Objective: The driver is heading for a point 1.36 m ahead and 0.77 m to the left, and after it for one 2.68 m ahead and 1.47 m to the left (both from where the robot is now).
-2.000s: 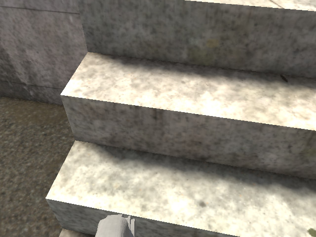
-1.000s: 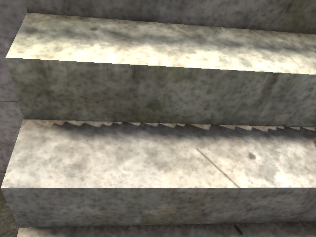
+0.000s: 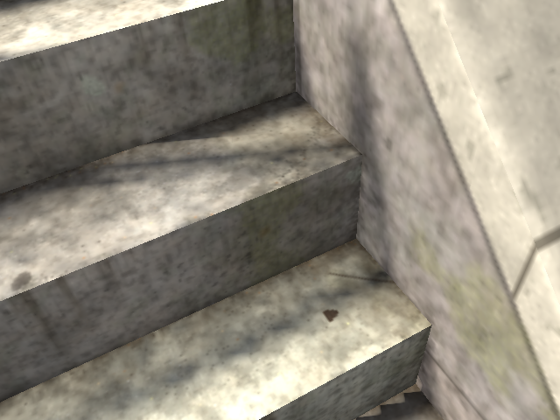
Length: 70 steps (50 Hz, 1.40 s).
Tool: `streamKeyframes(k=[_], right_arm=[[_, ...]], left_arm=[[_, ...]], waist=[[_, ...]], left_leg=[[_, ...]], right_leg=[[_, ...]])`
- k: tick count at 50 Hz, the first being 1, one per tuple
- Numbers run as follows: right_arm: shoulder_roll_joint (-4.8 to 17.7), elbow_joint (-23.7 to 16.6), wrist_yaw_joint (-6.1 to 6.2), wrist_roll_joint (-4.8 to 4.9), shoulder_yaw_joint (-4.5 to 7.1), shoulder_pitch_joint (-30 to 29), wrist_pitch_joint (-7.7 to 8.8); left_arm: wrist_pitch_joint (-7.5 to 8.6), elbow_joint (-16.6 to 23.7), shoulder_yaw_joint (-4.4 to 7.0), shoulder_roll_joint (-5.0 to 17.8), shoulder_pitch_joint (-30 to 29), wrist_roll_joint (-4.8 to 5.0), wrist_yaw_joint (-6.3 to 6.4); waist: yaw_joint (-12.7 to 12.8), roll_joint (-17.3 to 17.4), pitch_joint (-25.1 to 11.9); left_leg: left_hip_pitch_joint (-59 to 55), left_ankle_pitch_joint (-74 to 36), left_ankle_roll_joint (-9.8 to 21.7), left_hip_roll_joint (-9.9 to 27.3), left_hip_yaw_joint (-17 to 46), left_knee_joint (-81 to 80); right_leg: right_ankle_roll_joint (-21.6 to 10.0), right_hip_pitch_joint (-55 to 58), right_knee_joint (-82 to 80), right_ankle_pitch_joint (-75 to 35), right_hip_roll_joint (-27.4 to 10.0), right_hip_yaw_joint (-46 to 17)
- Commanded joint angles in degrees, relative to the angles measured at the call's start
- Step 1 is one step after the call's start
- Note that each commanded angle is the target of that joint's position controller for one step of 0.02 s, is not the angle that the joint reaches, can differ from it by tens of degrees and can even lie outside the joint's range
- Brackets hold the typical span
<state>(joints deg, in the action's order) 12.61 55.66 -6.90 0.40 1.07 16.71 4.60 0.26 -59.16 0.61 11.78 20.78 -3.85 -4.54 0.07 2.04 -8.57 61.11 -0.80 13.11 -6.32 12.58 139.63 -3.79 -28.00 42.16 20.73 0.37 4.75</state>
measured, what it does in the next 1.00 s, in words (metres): climbs, turning left: left foot 0.22 m higher, then right foot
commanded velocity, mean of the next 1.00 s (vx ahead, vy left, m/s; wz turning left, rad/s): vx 0.50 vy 0.00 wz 0.53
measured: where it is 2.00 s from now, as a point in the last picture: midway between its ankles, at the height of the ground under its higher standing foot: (159, 173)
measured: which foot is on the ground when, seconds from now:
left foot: up 0.00-0.26, down 0.28-0.74, up 0.76-1.00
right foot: down 0.00-0.38, up 0.40-0.70, down 0.72-1.00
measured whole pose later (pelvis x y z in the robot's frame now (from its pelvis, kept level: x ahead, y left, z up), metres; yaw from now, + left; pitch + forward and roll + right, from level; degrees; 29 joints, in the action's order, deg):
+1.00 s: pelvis +0.37 +0.00 +0.26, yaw +32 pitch +10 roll +4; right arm 6.8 37.6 -6.6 1.4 -5.0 0.6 -6.7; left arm 0.6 -69.6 0.6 9.1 28.2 -6.8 -7.9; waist -3.6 -1.2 -13.7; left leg 79.2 18.4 13.2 1.7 -5.8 105.7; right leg -2.7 -6.6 8.6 10.5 -4.2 9.0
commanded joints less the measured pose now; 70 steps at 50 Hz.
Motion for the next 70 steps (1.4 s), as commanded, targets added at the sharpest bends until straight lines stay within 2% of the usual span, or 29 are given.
streamKeyframes(k=[1, 5, 9, 13, 16, 18, 20, 21, 22, 24, 25, 28, 30, 33, 36, 38, 40, 43, 47, 50, 52, 53, 55, 56, 57, 61, 62, 63, 70], right_arm=[[-0.38, -4.28, -0.11, 0.40, -1.39, -0.63, -1.02], [1.13, -9.35, 1.52, 1.48, -1.06, -16.92, -2.66], [-1.73, -10.57, 3.11, 0.48, -2.24, -21.90, -5.39], [-0.50, -13.43, -0.14, -0.55, -1.77, -19.03, -10.61], [2.31, -12.14, 1.97, 0.01, -1.65, -11.15, -8.71], [4.98, -6.67, 2.87, -0.31, -0.02, 0.53, -9.02], [6.65, -2.67, 3.69, -2.69, 0.70, 10.11, -8.83], [6.31, -5.86, 8.30, -4.40, 1.85, -11.90, -8.50], [6.45, -5.73, 9.55, -4.22, 1.55, -10.26, -7.40], [3.47, -0.81, 9.51, -3.88, 0.98, -1.48, -4.39], [-7.03, 1.95, 5.43, -3.73, -2.59, -1.68, -2.35], [1.35, -0.72, 3.88, -2.40, -1.06, -4.50, 0.50], [9.31, -5.28, 3.63, -1.78, 1.68, -14.27, 0.16], [8.87, -4.46, 4.00, 1.70, 2.57, -10.31, 1.81], [5.16, -3.49, 2.82, -0.88, 2.88, -2.68, 2.62], [-6.52, 2.14, -2.15, -3.87, -0.05, 15.14, 1.24], [-7.56, -4.76, -1.52, -0.48, -2.39, 0.02, -0.38], [-8.24, -15.94, 2.45, 1.74, -4.50, -14.16, -4.09], [1.50, -27.61, 2.69, 1.15, -3.81, -29.24, -8.83], [-0.32, -21.15, -1.76, 0.58, -5.27, -16.75, -13.58], [1.50, -18.66, -0.83, 0.00, -4.95, -12.38, -13.53], [-0.64, -13.82, 4.75, -4.23, -2.46, -7.16, -8.79], [1.25, -12.03, 8.15, -3.75, -1.50, -2.42, -6.57], [6.47, -9.96, 9.27, -5.17, 0.54, -1.88, -7.51], [8.63, -11.21, 9.60, -5.15, 2.23, -5.56, -7.81], [2.88, -4.91, 8.59, -4.50, 2.23, -4.69, -1.73], [-2.97, -6.37, 3.68, -2.07, -1.69, -6.80, -0.54], [-0.88, -6.41, 2.80, -1.14, -1.03, -5.98, 0.82], [4.69, 3.13, 2.06, -6.48, -0.73, 18.47, 1.19]], left_arm=[[3.34, 2.77, -1.49, -0.29, -9.43, -0.36, 0.87], [5.14, 2.63, -1.58, 1.91, -1.55, -2.56, 0.98], [4.03, -1.46, -1.39, 4.81, 9.27, -3.19, -1.81], [5.77, 0.19, -0.30, 13.35, -2.83, 0.72, -4.29], [5.31, -2.56, 1.25, 16.52, -1.33, -2.25, -4.95], [3.10, -3.63, 1.83, 16.03, -1.92, -3.21, -6.32], [0.81, -4.36, 0.95, 7.81, -5.69, -1.89, -8.37], [4.91, 12.74, -0.64, -0.21, -20.60, 1.25, 1.21], [5.27, 15.91, -2.16, -3.67, -22.37, 0.28, 3.73], [6.00, 20.44, -2.97, -4.95, -20.98, -0.81, 5.44], [2.85, 12.63, -2.28, 1.13, -17.52, 1.15, 1.86], [2.97, 17.24, -1.43, 4.03, -23.06, -1.26, 2.01], [1.02, 20.89, -1.98, 4.92, -26.85, 0.42, 2.56], [-1.70, 20.84, -1.50, 3.17, -27.10, -1.37, 3.00], [-0.48, 13.18, 0.13, 3.65, -4.93, -1.02, 2.80], [0.36, 5.64, 4.11, 13.64, 10.77, -0.74, 2.39], [0.66, 2.40, 2.22, 4.01, 5.71, -2.37, 0.70], [0.60, -5.44, -1.91, -7.49, 5.65, -3.77, 0.01], [3.22, 1.31, 1.19, 5.71, -16.43, -5.34, -0.56], [3.87, 0.05, 2.50, 16.99, -10.37, 0.50, -5.70], [4.15, -1.92, 2.54, 16.71, -2.43, 0.93, -4.36], [5.48, 5.21, 3.53, 10.60, -2.20, 10.49, 6.26], [6.46, 11.55, 2.92, 10.65, -3.18, 8.18, 9.70], [6.45, 15.89, 1.92, 6.84, -10.79, 5.24, 7.41], [5.25, 19.65, 0.86, 2.25, -20.12, 1.37, 5.78], [4.08, 30.09, -3.60, -8.71, -18.29, -0.47, 7.56], [1.76, 24.75, -1.26, 1.97, -12.84, -0.24, 2.46], [1.64, 26.55, -0.36, 3.92, -15.31, -1.44, 1.64], [2.53, 33.23, -3.68, -1.40, -33.79, -0.30, 1.64]], waist=[[-6.50, -1.66, 1.13], [-3.48, -5.16, -0.01], [0.59, -6.17, 2.04], [-8.64, -14.59, -3.75], [-6.50, -15.41, -8.18], [-8.04, -9.98, -9.60], [-10.55, 12.41, -1.90], [-1.96, 10.90, -1.90], [-2.24, 5.78, 2.93], [-1.23, -0.06, 9.72], [-2.63, 0.28, 2.66], [1.46, -2.73, -0.78], [4.54, -2.75, -2.92], [4.70, -5.41, 1.08], [7.47, -4.32, -4.48], [2.54, -19.87, -9.44], [4.63, -7.11, -1.96], [-0.56, -1.70, 3.87], [-8.90, -4.08, 0.41], [-12.87, -9.39, -1.18], [-8.84, -15.72, -8.64], [-5.97, -6.77, -11.61], [-7.16, -2.48, -11.88], [-8.27, 11.59, -8.88], [-9.33, 8.64, -3.56], [2.14, -2.79, 9.75], [0.44, -8.39, 8.53], [1.88, -3.19, 6.68], [-1.32, -1.94, 5.30]], left_leg=[[22.33, -1.63, 1.05, 5.24, 0.44, 14.12], [15.92, -1.22, -0.41, 7.45, -11.74, -6.90], [32.77, 11.21, -2.57, 8.18, -11.73, -22.09], [-3.77, 26.34, -5.16, 0.91, -28.08, -47.02], [-2.43, 31.42, -4.44, -4.84, -22.31, -66.80], [-17.82, 25.32, -4.19, -6.28, -14.98, -78.62], [-26.18, 29.35, 7.77, 6.90, 20.87, -101.24], [-26.53, 48.45, 11.34, 5.62, 25.92, -103.70], [-25.93, 47.05, 7.94, 6.71, 21.65, -104.86], [-32.52, 43.15, 3.68, 7.51, 21.93, -109.61], [-39.54, 25.94, 1.32, 6.58, 16.25, -102.71], [-33.87, 3.01, 2.67, 6.20, 8.22, -105.93], [-11.64, -0.03, 2.02, 4.55, 3.32, -114.99], [-24.60, -8.03, 6.81, 9.38, 11.38, -117.67], [-50.45, -37.88, 4.59, 2.50, 6.67, -86.36], [0.73, 22.94, -2.76, -7.52, 3.03, -36.75], [31.00, 20.15, 0.75, -0.30, 1.76, 1.28], [39.87, 21.81, 5.50, 4.54, -1.33, 7.12], [-3.80, 9.62, 2.27, 10.52, -19.12, -34.79], [-4.72, 19.43, -1.39, 3.06, -25.13, -41.12], [0.41, 29.35, -1.94, -1.68, -26.02, -62.71], [-20.45, 45.56, -1.56, -6.34, -25.95, -64.43], [-37.35, 39.35, 1.53, -5.92, -8.92, -83.18], [-40.33, 48.31, 8.51, 5.03, 21.54, -103.52], [-32.21, 56.84, 13.21, 9.59, 38.00, -113.95], [-29.57, 36.61, 4.12, 7.30, 24.74, -112.60], [-30.91, 18.10, 5.43, 9.69, 21.84, -108.69], [-33.23, 7.08, 5.23, 9.86, 16.88, -109.02], [-44.14, 9.62, 0.99, 9.41, 11.01, -114.42]], right_leg=[[-5.12, 10.27, -23.23, -15.11, -18.54, -17.17], [-4.24, 6.51, -26.86, -27.65, -12.08, -1.35], [-9.08, 30.30, -28.09, -45.22, -20.38, -4.71], [-14.60, 17.41, -28.50, -114.72, -21.62, 3.74], [-13.95, 39.41, -12.34, -136.30, -22.34, 2.55], [-16.45, 28.93, -3.53, -125.15, -20.54, 0.37], [-9.30, -7.45, 40.99, -37.28, -3.63, -3.96], [-3.07, -14.41, 60.84, -16.81, 4.06, -9.31], [-2.84, -22.12, 68.61, -12.19, 3.30, -11.87], [-2.38, -35.62, 74.28, -8.13, 2.54, -11.70], [-6.10, -44.94, 69.74, -7.48, 4.57, -22.53], [-3.27, -37.11, 55.24, -7.13, 0.32, -9.50], [0.02, -6.14, 35.06, -1.01, -1.11, -3.22], [5.94, -4.29, 18.84, 8.13, 0.71, -0.11], [3.09, 11.10, -29.58, -22.34, 1.39, 0.42], [-20.13, 49.49, -11.05, -66.77, -21.86, -30.13], [-16.65, 43.86, -17.62, -25.38, -26.21, -27.41], [-11.19, 31.31, -23.25, -31.03, -23.14, -15.01], [-7.81, -16.64, -44.37, -16.62, -9.19, 4.13], [-12.26, 5.84, -35.47, -104.24, -17.56, 5.45], [-13.35, 36.06, -25.33, -128.96, -23.32, 2.72], [-5.68, 31.78, -12.23, -118.67, -17.03, 9.37], [-6.63, 13.26, 9.51, -88.63, -15.13, 5.24], [-3.58, -5.75, 29.31, -32.32, -2.73, 4.17], [-1.23, -16.91, 63.47, -16.11, 3.72, -6.55], [-1.37, -36.69, 90.22, -10.49, 2.57, -13.18], [-3.55, -40.86, 78.98, -9.96, 1.56, -20.23], [-3.87, -40.95, 77.77, -2.01, 0.69, -16.79], [-5.83, -55.06, 85.67, 3.26, 0.01, -5.93]])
